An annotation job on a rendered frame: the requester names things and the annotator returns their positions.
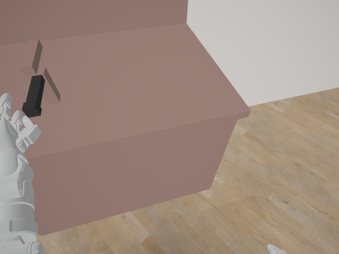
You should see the robot left hand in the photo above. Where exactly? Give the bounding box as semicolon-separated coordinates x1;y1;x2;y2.
0;93;42;154

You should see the robot left upper arm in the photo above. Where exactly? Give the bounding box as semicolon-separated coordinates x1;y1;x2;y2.
0;242;45;254

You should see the tap lever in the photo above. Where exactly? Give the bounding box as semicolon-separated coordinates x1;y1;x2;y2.
22;75;45;118

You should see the counter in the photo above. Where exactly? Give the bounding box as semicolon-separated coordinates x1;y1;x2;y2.
0;0;251;236

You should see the left robot forearm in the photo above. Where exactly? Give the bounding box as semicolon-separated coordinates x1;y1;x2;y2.
0;149;38;253

